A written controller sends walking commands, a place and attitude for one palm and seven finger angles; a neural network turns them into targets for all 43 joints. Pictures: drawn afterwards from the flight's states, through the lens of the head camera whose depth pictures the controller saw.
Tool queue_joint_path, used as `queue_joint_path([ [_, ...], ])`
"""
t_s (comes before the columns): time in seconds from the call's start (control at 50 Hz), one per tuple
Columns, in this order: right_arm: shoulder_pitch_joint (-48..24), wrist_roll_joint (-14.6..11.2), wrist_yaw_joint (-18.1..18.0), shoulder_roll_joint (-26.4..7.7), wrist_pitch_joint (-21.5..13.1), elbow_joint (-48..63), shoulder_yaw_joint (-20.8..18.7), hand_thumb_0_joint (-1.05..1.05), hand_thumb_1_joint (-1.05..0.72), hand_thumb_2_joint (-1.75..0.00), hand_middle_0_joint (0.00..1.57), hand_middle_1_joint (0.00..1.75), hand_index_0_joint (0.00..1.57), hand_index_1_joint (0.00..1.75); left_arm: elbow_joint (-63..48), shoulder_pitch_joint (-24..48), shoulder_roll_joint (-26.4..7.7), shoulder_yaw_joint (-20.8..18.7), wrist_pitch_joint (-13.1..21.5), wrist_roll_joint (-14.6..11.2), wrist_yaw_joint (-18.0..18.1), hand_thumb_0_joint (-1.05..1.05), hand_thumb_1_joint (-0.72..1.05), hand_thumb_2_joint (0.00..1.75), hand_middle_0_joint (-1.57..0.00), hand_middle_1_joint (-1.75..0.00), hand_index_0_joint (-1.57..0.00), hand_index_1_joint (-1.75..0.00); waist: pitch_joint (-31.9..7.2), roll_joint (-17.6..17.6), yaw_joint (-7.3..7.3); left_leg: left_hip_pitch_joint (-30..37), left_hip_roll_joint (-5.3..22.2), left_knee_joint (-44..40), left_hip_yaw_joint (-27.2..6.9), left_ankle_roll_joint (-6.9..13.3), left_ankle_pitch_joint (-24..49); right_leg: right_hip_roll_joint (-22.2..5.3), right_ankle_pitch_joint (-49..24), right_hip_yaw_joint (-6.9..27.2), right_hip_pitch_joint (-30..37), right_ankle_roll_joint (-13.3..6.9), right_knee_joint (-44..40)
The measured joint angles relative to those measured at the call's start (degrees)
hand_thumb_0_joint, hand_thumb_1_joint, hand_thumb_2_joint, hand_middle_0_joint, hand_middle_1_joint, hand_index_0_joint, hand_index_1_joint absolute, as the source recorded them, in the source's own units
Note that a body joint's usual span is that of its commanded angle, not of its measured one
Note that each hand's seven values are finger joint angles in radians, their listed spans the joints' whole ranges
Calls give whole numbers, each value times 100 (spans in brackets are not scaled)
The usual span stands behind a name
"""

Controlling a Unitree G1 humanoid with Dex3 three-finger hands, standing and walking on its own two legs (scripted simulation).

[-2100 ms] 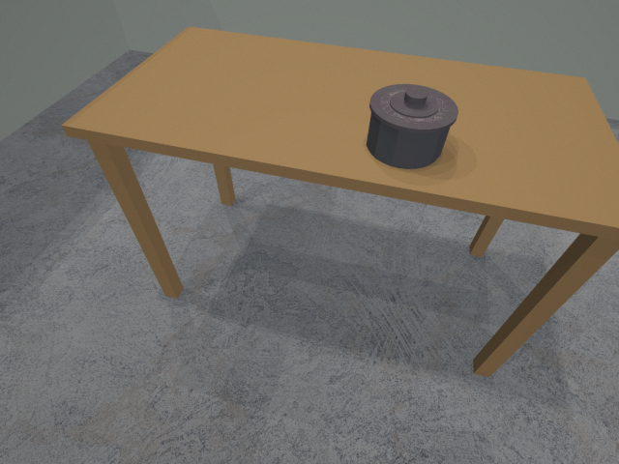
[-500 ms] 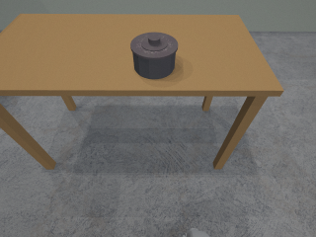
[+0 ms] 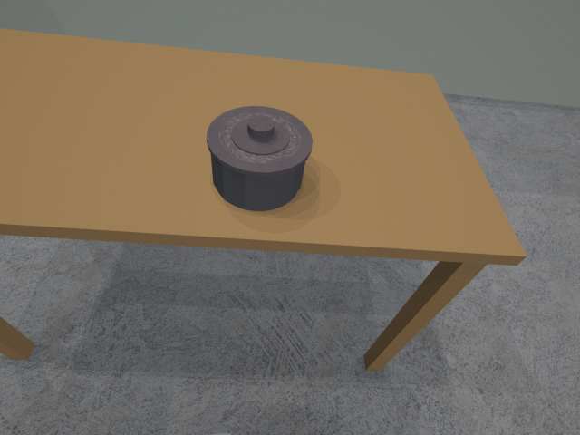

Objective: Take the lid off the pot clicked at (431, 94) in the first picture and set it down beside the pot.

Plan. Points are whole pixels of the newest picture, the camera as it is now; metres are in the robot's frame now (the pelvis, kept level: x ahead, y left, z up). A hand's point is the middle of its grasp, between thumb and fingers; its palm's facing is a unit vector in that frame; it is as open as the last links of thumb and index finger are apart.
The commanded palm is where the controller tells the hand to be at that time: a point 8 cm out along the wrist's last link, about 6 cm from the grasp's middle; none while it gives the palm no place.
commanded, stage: come to a stop and stand still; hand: left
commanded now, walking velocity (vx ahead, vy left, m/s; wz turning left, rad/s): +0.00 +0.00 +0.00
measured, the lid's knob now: (261, 127) +0.54 +0.10 +0.12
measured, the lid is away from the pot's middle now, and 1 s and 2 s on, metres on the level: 0.00 0.00 0.00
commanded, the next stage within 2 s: look again from close up in 2.00 s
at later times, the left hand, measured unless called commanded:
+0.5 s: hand out of the picture +0.13 +0.13 -0.15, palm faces +0.03 -0.96 -0.29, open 7.4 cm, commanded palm none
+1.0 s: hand out of the picture +0.02 +0.19 -0.17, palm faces +0.11 -0.97 -0.21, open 7.4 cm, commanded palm none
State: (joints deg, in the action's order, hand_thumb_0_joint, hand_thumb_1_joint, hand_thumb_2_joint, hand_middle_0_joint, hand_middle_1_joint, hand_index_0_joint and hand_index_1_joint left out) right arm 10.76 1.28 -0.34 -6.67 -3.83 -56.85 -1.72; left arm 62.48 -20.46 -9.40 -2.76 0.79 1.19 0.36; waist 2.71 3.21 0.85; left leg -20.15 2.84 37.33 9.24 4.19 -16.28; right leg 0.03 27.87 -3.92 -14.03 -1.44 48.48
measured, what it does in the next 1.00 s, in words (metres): steps on the spot: right foot, then left foot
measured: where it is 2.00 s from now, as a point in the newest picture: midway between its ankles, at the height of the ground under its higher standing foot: outside the picture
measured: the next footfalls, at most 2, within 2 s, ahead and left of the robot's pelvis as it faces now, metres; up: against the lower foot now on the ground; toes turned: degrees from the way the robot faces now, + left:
right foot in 0.42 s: +0.14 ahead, -0.17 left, +0.00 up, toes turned -2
left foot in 0.92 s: +0.03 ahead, +0.09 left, +0.00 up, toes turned +3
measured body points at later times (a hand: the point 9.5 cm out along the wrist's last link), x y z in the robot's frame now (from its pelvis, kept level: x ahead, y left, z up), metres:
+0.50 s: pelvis +0.07 -0.06 +0.01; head +0.13 -0.09 +0.45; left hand +0.13 +0.18 -0.13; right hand +0.10 -0.30 -0.16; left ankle +0.02 +0.06 -0.68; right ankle +0.10 -0.17 -0.72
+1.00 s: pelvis +0.01 -0.01 +0.02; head +0.01 +0.03 +0.46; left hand +0.02 +0.25 -0.15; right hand +0.08 -0.25 -0.12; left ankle -0.01 +0.09 -0.72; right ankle +0.08 -0.16 -0.69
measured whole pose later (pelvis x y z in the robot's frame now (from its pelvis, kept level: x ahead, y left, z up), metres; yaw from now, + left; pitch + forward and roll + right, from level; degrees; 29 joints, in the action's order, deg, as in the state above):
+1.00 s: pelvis +0.01 -0.01 +0.02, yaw +3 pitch +0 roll -1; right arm 14.3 1.7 -0.1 -9.0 1.2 -56.7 -1.1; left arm 57.4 -17.0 -14.0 -3.7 -3.4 1.5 1.3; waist -0.7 3.5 0.7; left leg -10.3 -0.3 27.8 0.5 1.9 -17.3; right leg -1.5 20.9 1.0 -24.8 1.1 42.8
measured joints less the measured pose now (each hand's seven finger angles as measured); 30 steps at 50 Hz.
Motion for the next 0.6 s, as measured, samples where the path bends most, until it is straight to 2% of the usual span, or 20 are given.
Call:
queue_joint_path([
  [0.04, 55, -40, -113, -2, -37, 63, -48, -2, -94, -89, 20, 30, 20, 30, 3, 87, 2, -10, -37, 39, -3, 1, 91, 90, -20, -30, -20, -30, -17, 0, -60, 217, -53, -214, 20, 58, -94, -44, -33, 104, -577, 0, 1199],
  [0.1, 173, -48, -200, -72, -36, -8, -12, -3, -96, -89, 20, 30, 20, 30, -130, 348, -30, -34, -54, 50, 36, 1, 91, 90, -20, -30, -20, -30, 9, 30, -67, 576, -160, -822, -27, 2, 129, -194, -582, 255, -1183, 153, 1707],
  [0.22, 330, -74, -236, -66, 233, -280, 105, -2, -95, -89, 20, 30, 20, 30, -501, 729, -137, -68, -212, 32, 168, 1, 92, 90, -20, -30, -19, -30, 105, 17, -20, 960, -133, -1454, -215, -108, 321, -267, -979, 441, -1451, 346, 940],
  [0.36, 283, -8, -185, -79, 481, -184, -28, 0, -92, -89, 20, 30, 20, 30, -691, 927, -169, -49, -314, 7, 165, 0, 92, 90, -20, -30, -19, -30, 394, -207, -179, 1002, -4, -1217, -258, -348, 88, -198, -744, 248, -931, 232, -464],
  [0.42, 320, -44, -129, -165, 545, -146, -92, 0, -91, -89, 20, 30, 20, 30, -780, 877, -186, -30, -172, 24, 148, 0, 91, 90, -20, -30, -19, -30, 374, -281, -163, 804, 0, -661, -212, -501, -235, -259, -1760, 186, -445, 192, -1581],
  [0.46, 206, -82, -119, -298, 647, -149, -165, 0, -91, -89, 20, 30, 20, 30, -754, 917, -116, -8, -102, 41, 174, 0, 91, 90, -20, -30, -20, -30, 411, -462, -163, 429, -64, 304, -543, -562, -1147, -194, -1330, 158, -495, 96, -1427],
  [0.5, 88, -85, -130, -416, 757, -132, -238, 0, -91, -89, 20, 30, 20, 30, -768, 969, -37, 34, -97, 39, 186, 0, 91, 90, -20, -30, -20, -30, 448, -580, -193, -3, -255, 1450, -864, -604, -1550, -197, -1205, 106, -481, 28, -1442],
  [0.56, -70, -72, -96, -540, 846, -108, -284, 0, -91, -89, 20, 30, 20, 30, -832, 1004, 22, 50, -104, 9, 227, 0, 91, 90, -20, -30, -20, -30, 457, -564, -132, -492, -451, 2749, -1006, -704, -1370, -250, -1391, 128, -430, 5, -1678],
  [0.6, -162, -59, -53, -612, 886, -61, -294, 0, -91, -90, 20, 30, 20, 30, -876, 996, 39, 56, -87, 1, 245, 0, 91, 90, -20, -30, -20, -30, 443, -530, -88, -682, -492, 3146, -1065, -770, -1077, -277, -1527, 142, -405, -13, -1840],
])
